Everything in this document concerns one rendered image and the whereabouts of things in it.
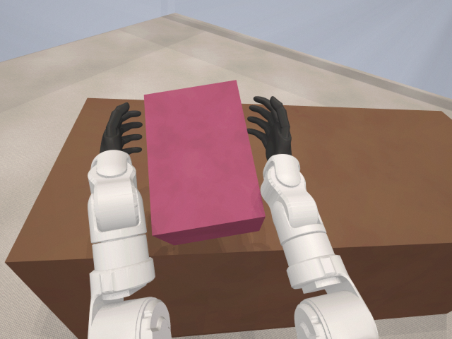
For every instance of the right robot hand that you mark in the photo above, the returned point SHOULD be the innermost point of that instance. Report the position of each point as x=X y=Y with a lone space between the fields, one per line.
x=277 y=137

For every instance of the left robot forearm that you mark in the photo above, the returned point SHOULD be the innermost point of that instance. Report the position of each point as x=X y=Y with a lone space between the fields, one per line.
x=116 y=218

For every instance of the carton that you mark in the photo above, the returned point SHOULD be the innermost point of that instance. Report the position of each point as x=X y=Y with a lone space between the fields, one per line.
x=202 y=178

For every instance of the left robot hand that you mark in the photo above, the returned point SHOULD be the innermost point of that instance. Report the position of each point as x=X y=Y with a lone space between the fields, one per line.
x=112 y=138

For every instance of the right robot forearm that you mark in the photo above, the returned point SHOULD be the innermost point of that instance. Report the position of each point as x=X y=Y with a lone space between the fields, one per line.
x=313 y=266

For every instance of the robot left upper arm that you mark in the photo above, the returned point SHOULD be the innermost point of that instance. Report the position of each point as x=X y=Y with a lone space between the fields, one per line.
x=144 y=318

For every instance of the pedestal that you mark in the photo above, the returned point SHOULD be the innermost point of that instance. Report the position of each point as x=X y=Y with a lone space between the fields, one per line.
x=382 y=183

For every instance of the robot right upper arm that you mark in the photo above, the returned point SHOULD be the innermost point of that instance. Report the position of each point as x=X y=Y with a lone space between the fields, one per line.
x=338 y=315

